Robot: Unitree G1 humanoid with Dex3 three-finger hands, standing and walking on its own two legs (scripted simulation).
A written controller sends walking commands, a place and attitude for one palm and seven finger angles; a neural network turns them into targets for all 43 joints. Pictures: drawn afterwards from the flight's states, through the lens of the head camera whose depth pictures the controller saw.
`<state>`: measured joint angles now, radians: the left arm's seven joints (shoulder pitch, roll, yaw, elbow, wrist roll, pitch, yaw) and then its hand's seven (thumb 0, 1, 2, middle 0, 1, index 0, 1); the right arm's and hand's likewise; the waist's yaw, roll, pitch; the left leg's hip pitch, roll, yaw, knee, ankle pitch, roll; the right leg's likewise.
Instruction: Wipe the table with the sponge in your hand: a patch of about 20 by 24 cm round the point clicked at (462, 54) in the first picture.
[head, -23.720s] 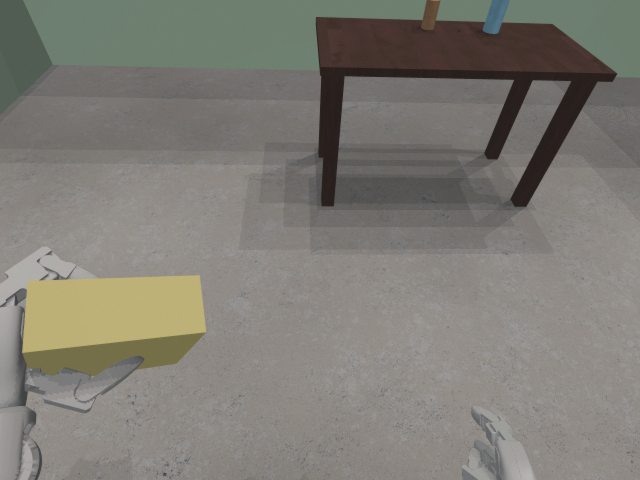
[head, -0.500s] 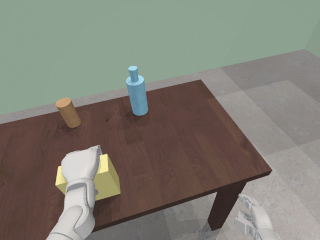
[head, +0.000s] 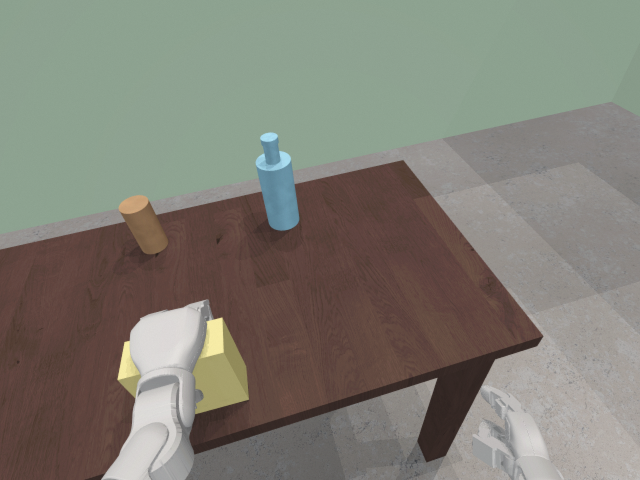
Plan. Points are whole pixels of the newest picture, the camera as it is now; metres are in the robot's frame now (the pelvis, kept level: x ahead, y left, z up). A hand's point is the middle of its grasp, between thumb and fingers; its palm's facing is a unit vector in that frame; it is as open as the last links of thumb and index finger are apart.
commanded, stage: slide across to the third lane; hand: left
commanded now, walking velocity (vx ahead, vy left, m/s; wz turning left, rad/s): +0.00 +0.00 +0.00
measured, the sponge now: (195, 380) +0.25 +0.23 -0.04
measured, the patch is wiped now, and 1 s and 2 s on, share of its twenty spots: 0.90 0.95 1.00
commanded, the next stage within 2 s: wipe forward along the third lane in 1.42 s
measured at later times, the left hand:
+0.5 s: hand (236, 340) +0.29 +0.17 +0.02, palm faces -0.04 -0.05 -1.00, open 9.7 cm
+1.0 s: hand (244, 338) +0.29 +0.16 +0.01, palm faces -0.04 -0.06 -1.00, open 9.7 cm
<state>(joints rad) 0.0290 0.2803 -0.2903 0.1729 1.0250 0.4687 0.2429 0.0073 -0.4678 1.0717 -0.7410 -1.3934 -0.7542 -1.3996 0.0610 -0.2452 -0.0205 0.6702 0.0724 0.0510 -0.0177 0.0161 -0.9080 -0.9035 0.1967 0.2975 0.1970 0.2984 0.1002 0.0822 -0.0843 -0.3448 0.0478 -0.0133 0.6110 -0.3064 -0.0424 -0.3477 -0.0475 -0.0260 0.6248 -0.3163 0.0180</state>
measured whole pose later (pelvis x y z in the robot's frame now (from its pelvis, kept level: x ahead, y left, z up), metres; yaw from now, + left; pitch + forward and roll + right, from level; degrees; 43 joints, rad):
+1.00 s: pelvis +0.00 -0.01 +0.00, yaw +0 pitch +2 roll +1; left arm -0.20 0.15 -0.42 0.43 1.01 0.53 0.30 0.00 -0.48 1.07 -0.75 -1.39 -0.77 -1.39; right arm 0.03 -0.24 -0.03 0.73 0.08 0.10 0.02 0.02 -0.91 -0.90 0.20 0.30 0.20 0.30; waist 0.10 0.08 -0.09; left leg -0.32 0.06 -0.02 0.56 -0.27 -0.06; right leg -0.33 -0.03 -0.03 0.60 -0.30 0.00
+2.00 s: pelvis -0.02 -0.02 +0.00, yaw +0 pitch +5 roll +1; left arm -0.44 0.14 -0.32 0.71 1.00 0.51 0.32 -0.01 -0.49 1.08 -0.76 -1.39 -0.78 -1.37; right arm 0.07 -0.24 -0.01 0.74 0.07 0.12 -0.03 0.01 -0.91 -0.90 0.20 0.30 0.20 0.30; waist 0.06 0.05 -0.12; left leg -0.44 0.07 -0.03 0.61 -0.26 -0.05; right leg -0.46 -0.02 -0.03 0.66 -0.29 -0.01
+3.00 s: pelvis -0.01 +0.00 -0.01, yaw -2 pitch +13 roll +0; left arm -0.78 0.27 -0.15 1.09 1.01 0.39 0.35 0.00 -0.50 1.09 -0.77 -1.38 -0.79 -1.37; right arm 0.18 -0.24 -0.02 0.78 0.06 0.09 -0.03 0.01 -0.91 -0.90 0.20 0.30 0.20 0.30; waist -0.04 0.03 -0.14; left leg -0.60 0.07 -0.01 0.66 -0.29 -0.04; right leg -0.61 -0.02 -0.01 0.65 -0.27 0.02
